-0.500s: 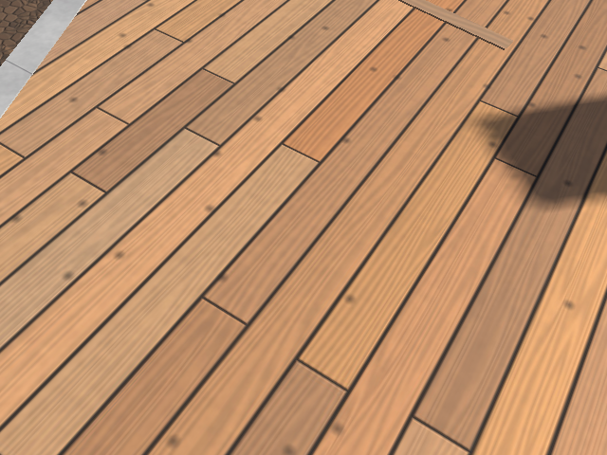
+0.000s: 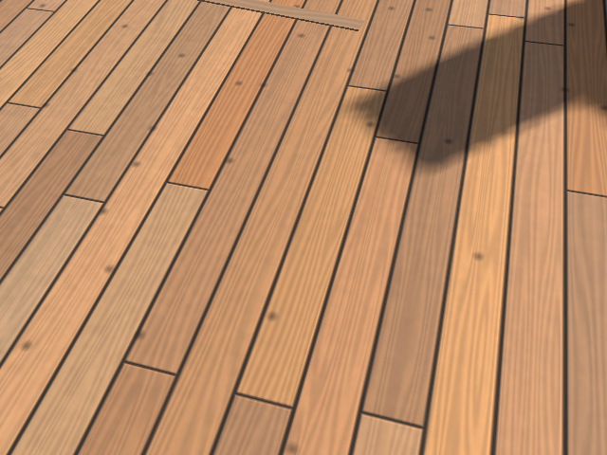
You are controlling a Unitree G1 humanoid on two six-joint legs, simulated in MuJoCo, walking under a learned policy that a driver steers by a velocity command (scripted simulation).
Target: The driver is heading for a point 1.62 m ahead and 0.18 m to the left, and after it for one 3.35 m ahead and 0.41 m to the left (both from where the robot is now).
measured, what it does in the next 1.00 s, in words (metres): walks ahead: left foot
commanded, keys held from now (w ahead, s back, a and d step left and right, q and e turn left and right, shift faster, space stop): no key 0.40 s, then w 0.60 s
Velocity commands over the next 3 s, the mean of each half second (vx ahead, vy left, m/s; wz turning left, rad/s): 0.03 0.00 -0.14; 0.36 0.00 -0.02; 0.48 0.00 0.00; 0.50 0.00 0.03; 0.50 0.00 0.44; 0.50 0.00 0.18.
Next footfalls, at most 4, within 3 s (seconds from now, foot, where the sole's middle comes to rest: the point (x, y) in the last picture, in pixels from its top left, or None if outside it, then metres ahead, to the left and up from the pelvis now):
0.20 left None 0.03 0.12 -0.78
1.12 left None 0.43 0.09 -0.78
1.70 right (362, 337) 0.74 -0.07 -0.78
2.24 left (290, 244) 1.03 0.11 -0.78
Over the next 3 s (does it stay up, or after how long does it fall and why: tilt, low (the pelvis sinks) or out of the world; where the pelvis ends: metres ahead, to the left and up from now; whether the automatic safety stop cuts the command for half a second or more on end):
stays up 1.30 0.08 0.00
